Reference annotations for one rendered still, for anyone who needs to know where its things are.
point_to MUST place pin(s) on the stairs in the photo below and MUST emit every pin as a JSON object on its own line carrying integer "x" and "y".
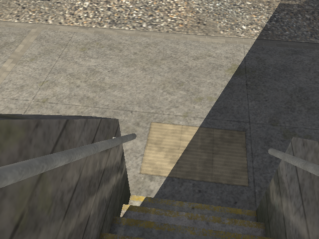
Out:
{"x": 157, "y": 218}

